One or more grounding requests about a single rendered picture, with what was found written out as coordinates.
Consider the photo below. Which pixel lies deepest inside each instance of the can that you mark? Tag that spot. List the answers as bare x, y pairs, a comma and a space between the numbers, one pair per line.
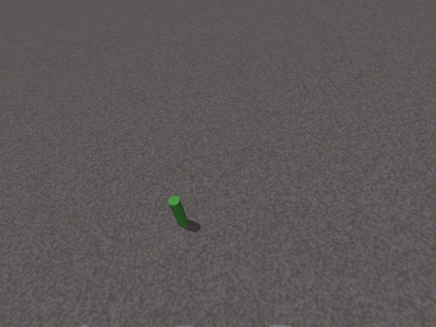
178, 211

